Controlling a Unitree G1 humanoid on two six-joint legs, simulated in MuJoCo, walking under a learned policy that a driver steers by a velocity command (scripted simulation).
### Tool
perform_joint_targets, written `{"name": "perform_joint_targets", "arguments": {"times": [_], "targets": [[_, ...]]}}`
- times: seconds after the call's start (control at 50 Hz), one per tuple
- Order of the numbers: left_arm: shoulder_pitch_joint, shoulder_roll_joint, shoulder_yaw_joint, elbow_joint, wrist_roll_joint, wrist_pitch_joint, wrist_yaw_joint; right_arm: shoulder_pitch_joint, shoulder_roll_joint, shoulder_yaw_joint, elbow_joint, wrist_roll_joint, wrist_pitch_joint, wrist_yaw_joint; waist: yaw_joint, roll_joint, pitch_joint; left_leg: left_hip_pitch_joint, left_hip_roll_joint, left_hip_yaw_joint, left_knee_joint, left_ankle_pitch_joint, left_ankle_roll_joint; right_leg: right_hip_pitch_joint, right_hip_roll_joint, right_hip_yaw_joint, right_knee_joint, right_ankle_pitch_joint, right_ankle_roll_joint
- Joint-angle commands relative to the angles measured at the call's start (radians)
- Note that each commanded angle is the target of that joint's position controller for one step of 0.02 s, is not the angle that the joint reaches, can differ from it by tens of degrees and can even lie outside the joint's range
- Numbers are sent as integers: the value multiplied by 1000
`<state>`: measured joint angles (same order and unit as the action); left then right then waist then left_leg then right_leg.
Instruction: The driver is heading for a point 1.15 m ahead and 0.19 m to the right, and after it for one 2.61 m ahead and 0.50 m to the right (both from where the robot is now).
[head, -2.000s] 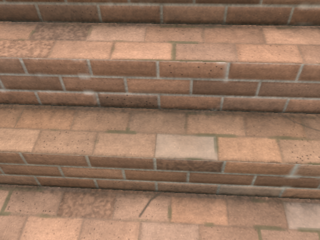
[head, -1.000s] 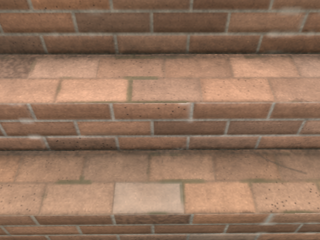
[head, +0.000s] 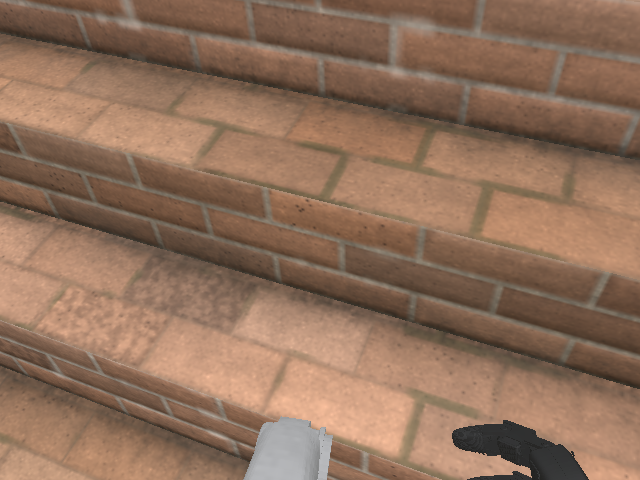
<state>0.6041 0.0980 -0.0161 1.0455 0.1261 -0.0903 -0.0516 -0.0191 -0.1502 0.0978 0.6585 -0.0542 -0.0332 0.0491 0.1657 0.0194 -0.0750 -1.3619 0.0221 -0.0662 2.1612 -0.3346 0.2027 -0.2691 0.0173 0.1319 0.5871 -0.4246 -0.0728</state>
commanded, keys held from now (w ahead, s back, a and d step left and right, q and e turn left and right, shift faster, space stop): w+e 0.90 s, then w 0.10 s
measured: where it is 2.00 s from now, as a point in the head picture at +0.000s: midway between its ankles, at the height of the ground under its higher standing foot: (442, 162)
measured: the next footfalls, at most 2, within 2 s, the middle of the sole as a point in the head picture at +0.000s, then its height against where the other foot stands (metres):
left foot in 0.14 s outside the picture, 0.22 m higher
right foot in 0.70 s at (446, 409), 0.22 m higher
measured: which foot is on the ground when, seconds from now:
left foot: up 0.00-0.12, down 0.14-0.74, up 0.76-1.00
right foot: down 0.00-0.16, up 0.18-0.68, down 0.70-1.00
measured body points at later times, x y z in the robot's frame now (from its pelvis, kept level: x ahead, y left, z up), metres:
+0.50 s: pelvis +0.26 +0.12 +0.21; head +0.25 +0.13 +0.66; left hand +0.54 +0.23 +0.13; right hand +0.11 -0.05 +0.06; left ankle +0.24 +0.22 -0.51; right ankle +0.24 -0.03 -0.13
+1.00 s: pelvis +0.46 +0.07 +0.43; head +0.48 +0.08 +0.88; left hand +0.54 +0.29 +0.28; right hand +0.67 -0.24 +0.43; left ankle +0.39 +0.24 -0.04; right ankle +0.43 -0.05 -0.28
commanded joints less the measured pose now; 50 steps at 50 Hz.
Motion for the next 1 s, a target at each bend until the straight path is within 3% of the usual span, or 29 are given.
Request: {"name": "perform_joint_targets", "arguments": {"times": [0.02, 0.06, 0.08, 0.1, 0.14, 0.16, 0.18, 0.2, 0.22, 0.26, 0.3, 0.34, 0.36, 0.38, 0.42, 0.46, 0.58, 0.62, 0.66, 0.7, 0.72, 0.74, 0.76, 0.8, 0.82, 0.86, 0.9, 0.92, 1.0], "targets": [[167, 101, 1, 74, 23, -1, -11, -298, -9, 5, -139, 1, -39, -4, 13, -125, 124, -509, 78, -13, 33, -127, 54, 312, -279, 382, -253, 66, -208], [147, 123, -4, 93, 35, 0, -28, -488, -5, 2, -220, -14, -3, -10, 6, -125, 68, -136, 135, 84, -354, 63, 54, -52, -254, 314, -415, 148, -160], [-8, 163, 19, 91, -39, 3, -70, -599, 69, 40, -298, -4, 44, 21, -94, -166, 74, 388, 86, 150, -589, -256, 18, -516, -267, 216, -612, 181, -166], [16, 224, 27, 111, -47, -5, -85, -495, 83, 45, -262, 38, 80, 49, -150, -240, -2, 645, 35, 149, -551, -142, -35, -611, -307, 229, -614, 520, -188], [-253, 413, 88, -8, -137, -81, -115, 0, -166, -67, -84, 75, 84, 58, -399, -264, -269, 936, -112, 226, -902, 60, -103, -136, -273, 56, -266, 1873, -132], [-224, 329, 86, 9, -105, -91, -125, 270, -239, -105, 30, 29, 84, 39, -431, -100, -455, 1262, -27, -51, -1157, 311, 1, -232, -208, 91, 144, 1654, -95], [55, 100, 26, 49, -10, -66, -167, 512, -282, -107, 141, 17, 79, 31, -346, 260, -641, 1591, 284, -771, -1553, 167, 270, -582, 11, 147, 458, 659, -105], [-159, 190, 114, -45, -146, -71, -37, 473, -288, -182, 158, 25, 38, -56, -338, 160, -511, 1383, 395, -927, -1641, -273, 85, -417, 28, 54, 1023, 429, -37], [-276, 119, 93, -133, -115, -57, 1, 292, -228, -169, 223, 77, 30, -64, -254, 133, -357, 1151, 323, -834, -1661, -596, 23, -509, -2, 49, 1224, 520, -37], [-456, -59, 39, -280, -83, -11, 42, 194, -67, -142, 348, 35, -3, -89, -162, 44, 67, 784, 272, -500, -1518, -557, -37, -692, 2, 62, 1338, 576, -93], [-401, -82, 21, -307, -94, 18, 47, 179, 98, -104, 420, 4, -20, -81, -81, 114, 106, 754, 257, -348, -1561, -481, -85, -777, 41, 44, 1522, 499, -129], [-416, -86, 9, -322, -105, 32, 57, 218, 126, -97, 462, 13, -54, -71, -53, 67, 122, 813, 261, -237, -1630, -309, -92, -877, 51, 70, 1569, 493, -127], [-410, -71, 10, -328, -86, 28, 55, 251, 87, -109, 459, 16, -83, -62, -58, 23, 89, 885, 271, -180, -1695, -105, -97, -898, 50, 70, 1612, 517, -133], [-398, 125, 39, -245, -170, 48, -47, 145, 59, -91, 339, -48, -35, 1, -122, -138, 66, 811, 257, -218, -1820, 47, -25, -980, 36, 182, 1482, 569, -236], [-381, 113, 20, -251, -137, 67, -96, 145, -100, -121, 356, -24, -8, 43, -112, 10, 27, 926, 361, -235, -1916, 152, 161, -1120, 83, 110, 1847, 409, -239], [-469, 101, 12, -237, -136, 70, -92, 320, -1, -72, 458, -42, -8, 55, -125, -103, 19, 1131, 342, -126, -1893, 57, 74, -1403, 75, 163, 1950, 461, -323], [-847, 93, -20, -320, -150, 88, -54, 599, -5, -44, 521, -74, -56, 22, -204, 71, -83, 1220, 171, 276, -1946, 455, -39, -1251, -48, -200, 1543, 413, -245], [-960, 107, -26, -390, -154, 161, -13, 682, -28, -45, 574, -88, -47, 71, -199, 140, -65, 1318, 245, 274, -1960, 948, -26, -1253, -68, -219, 1260, 254, -258], [-1132, 129, -48, -507, -148, 293, -82, 671, -200, -80, 630, -15, -22, 154, -130, 203, -66, 1076, 323, 203, -2060, 1865, 143, -893, 65, -423, 966, -65, -228], [-711, 107, -45, -407, -141, 283, -109, 521, -361, -123, 556, 2, -66, 155, 7, 340, -235, 1504, 434, 319, -1872, 2605, 189, -795, 136, -435, 819, 51, -165], [-492, 88, -5, -240, -110, 153, -10, 482, -259, -159, 430, 159, -78, -38, -28, 136, -249, 1492, 267, 421, -1576, 2227, -16, -468, 214, -462, 786, -256, -166], [-370, 89, 1, -200, -116, 114, 35, 466, -271, -150, 362, 146, -87, -98, -7, 180, -293, 1343, 266, 379, -1414, 2021, -8, -268, 214, -326, 644, -246, -179], [-313, 123, 16, -171, -108, 114, 75, 409, -237, -152, 295, 121, -100, -103, 11, 149, -266, 1082, 242, 323, -1221, 1748, -9, -97, 159, -90, 533, -230, -217], [-461, 277, 91, -191, -96, 121, 108, 117, -129, -146, 137, 31, -106, -37, -19, -205, -159, 636, -94, 120, -303, 426, -78, -182, -87, 772, -136, -605, -378], [-532, 264, 91, -196, -85, 110, 104, 67, -16, -118, 24, -25, -108, -26, -102, -158, -118, 529, -94, -21, -22, 435, -77, -213, -83, 754, -198, -457, -348], [-410, 146, 72, -103, -92, 65, 108, 58, 80, -74, -63, -37, -106, -29, -135, 18, 72, 350, -90, -24, 8, 360, -69, -223, -13, 615, -100, -198, -267], [-308, 153, 81, -86, -102, 48, 136, 3, 8, -75, -87, -40, -129, -27, -98, 18, 53, 299, -131, -11, -234, 219, -141, 81, 42, 520, 29, 466, -272], [-74, 136, 4, -75, -142, 42, 64, -76, -134, -96, -115, -59, -55, 14, -1, -158, -288, -27, -169, -198, -290, -140, -202, 604, -79, 517, 100, 1012, -291], [298, 102, -7, 74, -97, 42, 62, -360, -64, -62, -143, -64, -13, 11, 73, -65, -291, -41, -111, -96, -239, -359, -84, 483, -90, 451, 44, 1107, -223]]}}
